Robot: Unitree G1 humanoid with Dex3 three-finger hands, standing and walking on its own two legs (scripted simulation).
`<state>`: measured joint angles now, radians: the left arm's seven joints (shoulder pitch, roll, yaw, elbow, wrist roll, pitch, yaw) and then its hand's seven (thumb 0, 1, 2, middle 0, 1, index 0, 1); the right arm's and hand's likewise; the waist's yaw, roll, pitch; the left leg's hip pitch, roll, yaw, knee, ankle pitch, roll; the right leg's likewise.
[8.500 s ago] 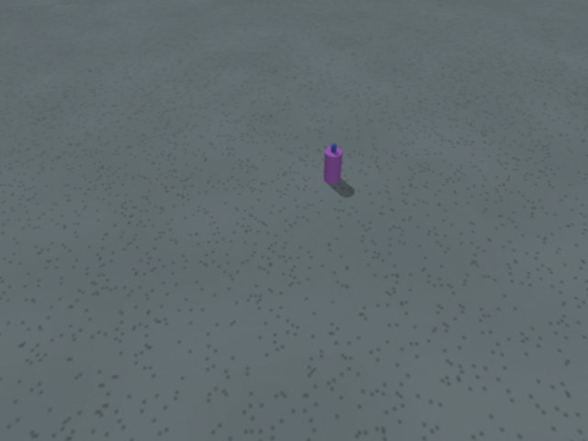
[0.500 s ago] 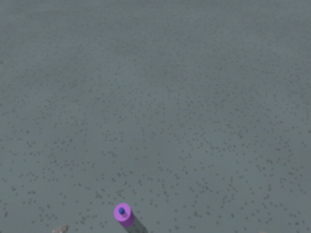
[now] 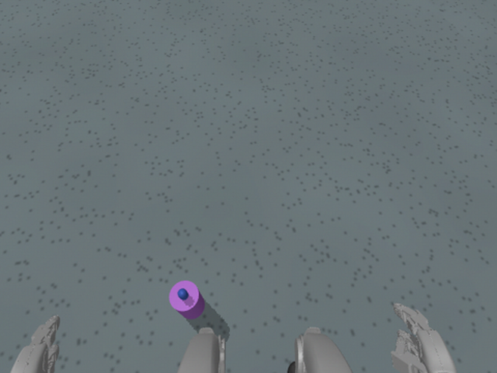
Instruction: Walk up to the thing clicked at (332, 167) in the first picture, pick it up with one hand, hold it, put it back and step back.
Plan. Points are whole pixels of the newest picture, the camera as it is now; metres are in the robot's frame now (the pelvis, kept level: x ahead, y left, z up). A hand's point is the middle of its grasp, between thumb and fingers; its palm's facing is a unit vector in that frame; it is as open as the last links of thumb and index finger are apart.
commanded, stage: go down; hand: left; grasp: from the side
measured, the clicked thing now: (187, 299) +0.34 +0.21 -0.55
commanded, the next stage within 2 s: none
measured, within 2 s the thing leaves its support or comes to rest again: neither
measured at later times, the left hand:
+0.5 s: hand (78, 333) +0.22 +0.35 -0.20, palm faces +0.18 -0.96 -0.23, open 17.5 cm
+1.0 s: hand (74, 320) +0.24 +0.38 -0.24, palm faces +0.20 -0.96 -0.19, open 17.6 cm
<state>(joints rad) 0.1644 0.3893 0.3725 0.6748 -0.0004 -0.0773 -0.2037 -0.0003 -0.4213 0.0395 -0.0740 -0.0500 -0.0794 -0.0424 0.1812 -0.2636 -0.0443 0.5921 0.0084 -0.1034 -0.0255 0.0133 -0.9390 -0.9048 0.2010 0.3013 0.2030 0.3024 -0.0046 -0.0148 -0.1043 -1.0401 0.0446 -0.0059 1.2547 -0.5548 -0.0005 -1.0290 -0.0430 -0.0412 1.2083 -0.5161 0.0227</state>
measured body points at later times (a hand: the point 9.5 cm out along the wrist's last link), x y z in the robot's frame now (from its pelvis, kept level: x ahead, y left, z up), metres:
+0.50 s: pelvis -0.03 +0.00 -0.13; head +0.14 +0.03 +0.28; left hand +0.20 +0.40 -0.18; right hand +0.17 -0.26 -0.23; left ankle +0.02 +0.12 -0.63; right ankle +0.03 -0.14 -0.63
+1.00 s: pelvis -0.05 -0.01 -0.20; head +0.14 +0.03 +0.20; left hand +0.23 +0.43 -0.22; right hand +0.13 -0.29 -0.31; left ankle +0.02 +0.12 -0.63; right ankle +0.03 -0.14 -0.63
